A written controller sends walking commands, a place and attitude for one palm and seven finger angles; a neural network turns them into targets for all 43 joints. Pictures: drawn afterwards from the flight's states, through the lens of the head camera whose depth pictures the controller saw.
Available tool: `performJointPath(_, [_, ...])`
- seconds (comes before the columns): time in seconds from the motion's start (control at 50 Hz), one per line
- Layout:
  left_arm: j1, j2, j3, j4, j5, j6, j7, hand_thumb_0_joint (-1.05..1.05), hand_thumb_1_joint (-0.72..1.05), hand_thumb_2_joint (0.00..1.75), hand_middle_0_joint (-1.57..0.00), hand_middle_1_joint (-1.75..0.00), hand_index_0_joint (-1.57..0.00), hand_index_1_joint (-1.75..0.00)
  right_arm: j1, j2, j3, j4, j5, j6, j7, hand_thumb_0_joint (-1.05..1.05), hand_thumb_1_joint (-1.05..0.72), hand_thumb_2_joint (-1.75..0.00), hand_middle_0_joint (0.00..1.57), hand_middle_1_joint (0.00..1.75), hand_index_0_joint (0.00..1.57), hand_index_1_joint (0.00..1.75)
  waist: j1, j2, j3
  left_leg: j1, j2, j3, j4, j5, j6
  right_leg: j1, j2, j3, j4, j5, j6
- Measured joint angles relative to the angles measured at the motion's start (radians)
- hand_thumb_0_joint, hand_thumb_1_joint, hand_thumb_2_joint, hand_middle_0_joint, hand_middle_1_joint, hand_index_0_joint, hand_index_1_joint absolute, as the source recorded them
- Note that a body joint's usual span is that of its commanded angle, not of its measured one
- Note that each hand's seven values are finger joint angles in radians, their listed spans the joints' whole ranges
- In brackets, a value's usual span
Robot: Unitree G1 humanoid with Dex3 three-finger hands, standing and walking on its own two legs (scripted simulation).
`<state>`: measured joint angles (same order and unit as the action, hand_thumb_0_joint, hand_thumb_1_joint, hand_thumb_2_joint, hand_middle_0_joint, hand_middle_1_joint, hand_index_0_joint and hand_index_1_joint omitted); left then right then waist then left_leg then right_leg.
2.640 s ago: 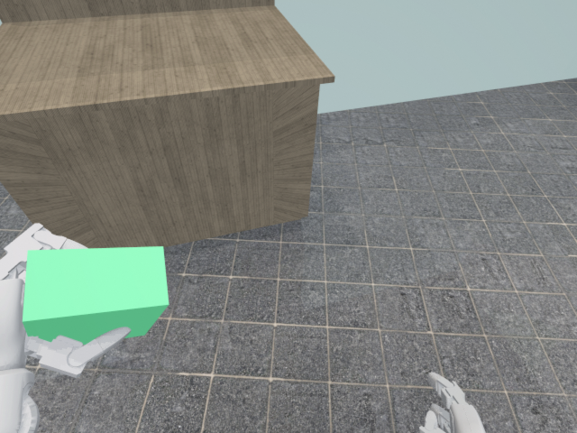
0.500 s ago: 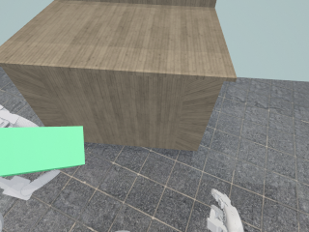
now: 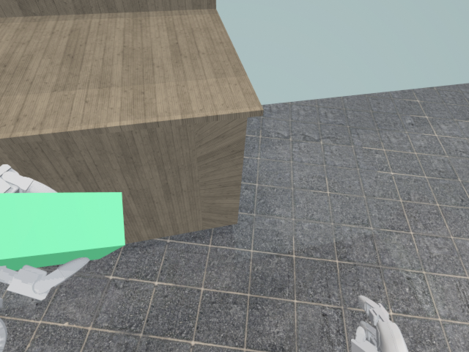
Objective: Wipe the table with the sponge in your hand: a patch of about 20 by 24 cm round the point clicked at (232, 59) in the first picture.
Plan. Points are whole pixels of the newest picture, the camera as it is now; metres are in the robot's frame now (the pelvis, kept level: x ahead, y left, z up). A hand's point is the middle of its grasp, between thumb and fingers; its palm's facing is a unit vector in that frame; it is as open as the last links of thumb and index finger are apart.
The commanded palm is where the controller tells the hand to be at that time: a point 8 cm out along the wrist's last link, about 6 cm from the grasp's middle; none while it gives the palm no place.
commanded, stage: turn to face it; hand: left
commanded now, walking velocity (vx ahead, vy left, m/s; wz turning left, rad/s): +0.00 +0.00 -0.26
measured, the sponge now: (76, 232) +0.23 +0.22 +0.15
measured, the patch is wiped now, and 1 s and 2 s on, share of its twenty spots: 0.00 0.00 0.00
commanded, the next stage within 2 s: take the last steps up to it in 0.14 s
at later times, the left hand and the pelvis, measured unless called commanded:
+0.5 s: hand (120, 263) +0.18 +0.15 +0.17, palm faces +0.29 -0.84 -0.47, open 10.4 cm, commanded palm +0.13 +0.20 +0.18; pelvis -0.05 -0.07 +0.00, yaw -5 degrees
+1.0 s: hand (144, 258) +0.20 +0.13 +0.16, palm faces +0.32 -0.82 -0.47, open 10.4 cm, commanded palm +0.14 +0.18 +0.18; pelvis -0.03 -0.09 +0.00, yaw -2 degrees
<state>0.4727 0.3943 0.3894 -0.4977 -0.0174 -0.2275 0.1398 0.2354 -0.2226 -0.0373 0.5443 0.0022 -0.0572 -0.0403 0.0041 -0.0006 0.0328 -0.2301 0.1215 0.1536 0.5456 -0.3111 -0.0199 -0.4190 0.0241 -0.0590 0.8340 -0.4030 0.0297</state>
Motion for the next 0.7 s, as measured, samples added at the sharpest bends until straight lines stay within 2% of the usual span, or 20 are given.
performJointPath(0.06, [-0.006,-0.023,-0.027,0.011,0.002,0.022,0.002,-0.01,-0.51,0.99,-0.69,-1.36,-0.70,-1.36,0.018,0.024,0.024,0.009,0.001,-0.016,0.010,0.01,-0.90,-0.90,0.20,0.30,0.20,0.30,-0.001,0.020,0.013,0.001,0.035,0.016,0.009,-0.001,-0.020,0.046,-0.019,-0.030,-0.086,0.018,0.009])
performJointPath(0.12, [-0.009,-0.010,-0.036,0.002,0.004,0.034,0.000,-0.01,-0.51,1.00,-0.69,-1.36,-0.70,-1.36,0.025,0.053,0.046,0.011,-0.001,-0.032,0.016,0.01,-0.90,-0.90,0.20,0.30,0.20,0.30,-0.007,0.022,0.031,-0.019,0.059,0.029,0.056,-0.016,-0.045,0.117,-0.029,-0.050,-0.227,0.080,0.009])
performJointPath(0.16, [-0.021,-0.008,-0.041,-0.001,0.009,0.027,-0.003,-0.01,-0.51,1.00,-0.69,-1.36,-0.70,-1.36,0.014,0.058,0.052,0.019,0.000,-0.035,0.020,0.01,-0.90,-0.90,0.20,0.30,0.20,0.30,-0.018,0.052,0.057,-0.047,0.093,0.014,0.116,-0.033,-0.056,0.131,-0.004,-0.069,-0.257,0.132,-0.049])
performJointPath(0.18, [-0.024,-0.008,-0.044,-0.005,0.008,0.024,-0.005,-0.01,-0.51,1.00,-0.69,-1.36,-0.70,-1.36,0.004,0.058,0.052,0.027,0.002,-0.030,0.022,0.01,-0.90,-0.90,0.20,0.30,0.20,0.30,-0.025,0.059,0.065,-0.075,0.085,-0.016,0.173,-0.073,-0.054,0.119,0.001,-0.071,-0.241,0.126,-0.075])
performJointPath(0.22, [-0.007,-0.005,-0.040,-0.021,-0.002,0.019,-0.006,-0.01,-0.51,1.00,-0.69,-1.36,-0.70,-1.36,-0.021,0.055,0.051,0.047,0.001,-0.016,0.021,0.01,-0.90,-0.90,0.20,0.30,0.20,0.30,-0.029,0.049,0.070,-0.143,0.026,-0.083,0.346,-0.159,-0.050,0.091,-0.001,-0.051,-0.225,0.121,-0.102])
performJointPath(0.26, [0.032,-0.003,-0.025,-0.037,-0.008,0.012,-0.004,-0.01,-0.51,1.00,-0.69,-1.36,-0.70,-1.36,-0.044,0.049,0.048,0.058,-0.003,0.001,0.016,0.01,-0.90,-0.90,0.20,0.30,0.20,0.30,-0.038,0.040,0.069,-0.194,-0.024,-0.117,0.483,-0.166,-0.052,0.081,0.000,-0.028,-0.243,0.140,-0.111])
performJointPath(0.3, [0.064,0.003,-0.014,-0.041,-0.010,0.006,-0.003,-0.01,-0.51,1.00,-0.69,-1.36,-0.70,-1.36,-0.053,0.042,0.044,0.063,-0.004,0.013,0.007,0.01,-0.90,-0.90,0.20,0.30,0.20,0.30,-0.046,0.033,0.057,-0.211,-0.053,-0.121,0.508,-0.146,-0.049,0.080,0.003,-0.012,-0.272,0.167,-0.115])
performJointPath(0.4, [0.071,0.019,-0.017,0.003,-0.009,0.003,0.003,0.00,-0.51,1.00,-0.69,-1.36,-0.70,-1.36,-0.031,0.007,0.030,0.070,-0.003,0.021,-0.015,0.01,-0.90,-0.90,0.20,0.30,0.20,0.30,-0.051,0.021,-0.002,-0.173,-0.086,-0.100,0.345,-0.106,-0.016,0.093,0.007,-0.011,-0.350,0.219,-0.125])
performJointPath(0.56, [0.035,-0.028,-0.061,0.019,0.008,0.007,0.017,0.00,-0.51,1.00,-0.69,-1.36,-0.70,-1.36,0.028,-0.038,0.000,0.066,-0.012,0.003,-0.029,0.01,-0.91,-0.90,0.20,0.30,0.20,0.30,-0.023,-0.032,-0.064,-0.016,-0.105,-0.062,0.007,-0.101,0.037,0.096,-0.016,-0.039,-0.367,0.234,-0.123])
performJointPath(0.58, [0.031,-0.034,-0.066,0.014,0.009,0.006,0.018,0.00,-0.51,1.00,-0.69,-1.36,-0.70,-1.36,0.033,-0.044,-0.003,0.059,-0.012,-0.003,-0.031,0.01,-0.91,-0.90,0.20,0.30,0.20,0.30,-0.020,-0.028,-0.066,0.012,-0.102,-0.067,-0.049,-0.102,0.046,0.089,-0.014,-0.045,-0.345,0.216,-0.119])
performJointPath(0.6, [0.023,-0.037,-0.069,0.015,0.011,0.002,0.018,0.00,-0.51,1.00,-0.69,-1.36,-0.70,-1.36,0.032,-0.042,-0.005,0.056,-0.013,-0.009,-0.033,0.01,-0.91,-0.90,0.20,0.30,0.20,0.30,-0.018,-0.031,-0.062,0.022,-0.104,-0.069,-0.072,-0.050,0.044,0.079,-0.017,-0.043,-0.308,0.171,-0.109])
performJointPath(0.64, [0.008,-0.040,-0.070,0.030,0.016,-0.006,0.018,0.00,-0.51,1.00,-0.69,-1.36,-0.70,-1.36,0.033,-0.035,-0.005,0.051,-0.012,-0.024,-0.036,0.01,-0.91,-0.90,0.20,0.30,0.20,0.30,-0.019,-0.021,-0.055,0.021,-0.101,-0.079,-0.066,0.044,0.043,0.047,-0.011,-0.030,-0.181,0.033,-0.071])
performJointPath(0.7, [-0.005,-0.021,-0.054,0.073,0.026,-0.010,0.008,0.00,-0.51,1.00,-0.69,-1.36,-0.70,-1.36,0.035,-0.001,0.002,0.063,-0.009,-0.048,-0.029,0.01,-0.91,-0.90,0.20,0.30,0.20,0.30,-0.021,-0.004,-0.063,0.017,-0.096,-0.095,-0.045,0.036,0.038,-0.012,-0.023,-0.027,0.045,-0.024,-0.034])
